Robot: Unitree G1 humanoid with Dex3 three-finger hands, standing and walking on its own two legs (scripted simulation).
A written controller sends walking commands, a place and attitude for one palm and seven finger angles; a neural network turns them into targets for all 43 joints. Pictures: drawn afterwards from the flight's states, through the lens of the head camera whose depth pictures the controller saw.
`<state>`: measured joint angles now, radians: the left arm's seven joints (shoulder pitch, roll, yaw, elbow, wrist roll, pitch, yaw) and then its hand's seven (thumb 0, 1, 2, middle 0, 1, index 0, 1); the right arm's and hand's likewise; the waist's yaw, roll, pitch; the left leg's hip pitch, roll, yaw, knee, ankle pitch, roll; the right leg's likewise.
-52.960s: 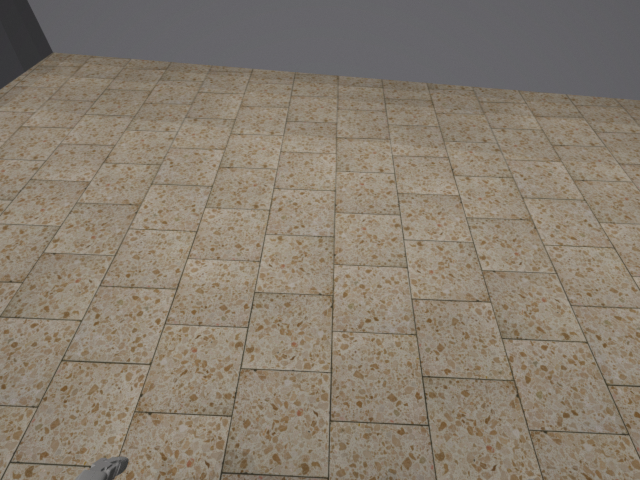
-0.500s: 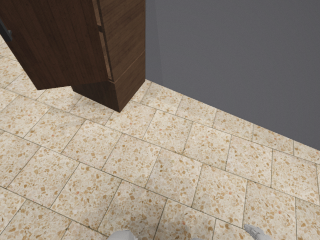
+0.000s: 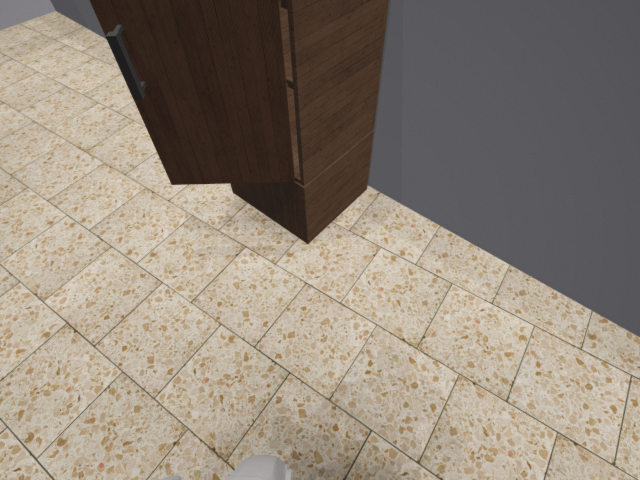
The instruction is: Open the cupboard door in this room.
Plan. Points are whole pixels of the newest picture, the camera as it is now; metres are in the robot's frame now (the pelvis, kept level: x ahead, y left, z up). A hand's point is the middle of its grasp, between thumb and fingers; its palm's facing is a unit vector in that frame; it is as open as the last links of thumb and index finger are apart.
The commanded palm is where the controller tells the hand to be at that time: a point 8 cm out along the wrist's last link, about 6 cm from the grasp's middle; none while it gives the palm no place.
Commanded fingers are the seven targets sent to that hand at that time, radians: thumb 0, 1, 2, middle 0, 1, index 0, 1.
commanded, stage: take the last steps up to it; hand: left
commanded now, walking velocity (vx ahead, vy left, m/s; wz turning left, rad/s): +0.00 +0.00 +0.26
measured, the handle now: (129, 63) +0.95 +0.49 +0.00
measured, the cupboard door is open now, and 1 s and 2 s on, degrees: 42 42 42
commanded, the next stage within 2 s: come to a stop and stand still in 1.42 s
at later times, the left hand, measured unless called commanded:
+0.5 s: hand out of the picture +0.11 +0.24 -0.15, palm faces +0.13 -0.97 -0.21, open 7.4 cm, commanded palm none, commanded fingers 0.00 0.90 0.90 -0.20 -0.30 -0.20 -0.30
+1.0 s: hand out of the picture +0.09 +0.28 -0.19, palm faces +0.31 -0.93 -0.18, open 7.3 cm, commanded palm none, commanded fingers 0.00 0.90 0.90 -0.20 -0.30 -0.20 -0.30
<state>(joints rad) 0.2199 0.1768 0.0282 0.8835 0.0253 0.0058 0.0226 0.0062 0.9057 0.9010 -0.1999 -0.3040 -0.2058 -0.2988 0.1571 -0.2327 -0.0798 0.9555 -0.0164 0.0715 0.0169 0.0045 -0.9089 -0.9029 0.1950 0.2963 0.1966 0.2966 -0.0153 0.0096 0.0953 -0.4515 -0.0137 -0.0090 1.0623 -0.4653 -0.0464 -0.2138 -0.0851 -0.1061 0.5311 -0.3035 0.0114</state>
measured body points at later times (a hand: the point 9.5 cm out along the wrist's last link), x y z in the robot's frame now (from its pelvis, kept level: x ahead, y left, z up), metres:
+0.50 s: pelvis +0.05 +0.04 +0.01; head +0.07 +0.04 +0.46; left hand +0.11 +0.29 -0.14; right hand +0.07 -0.19 -0.15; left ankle +0.01 +0.12 -0.74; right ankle +0.11 -0.10 -0.70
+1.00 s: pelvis +0.20 +0.12 -0.02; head +0.22 +0.14 +0.43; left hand +0.07 +0.33 -0.17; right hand +0.35 -0.10 -0.15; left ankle +0.26 +0.25 -0.74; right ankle +0.13 -0.07 -0.72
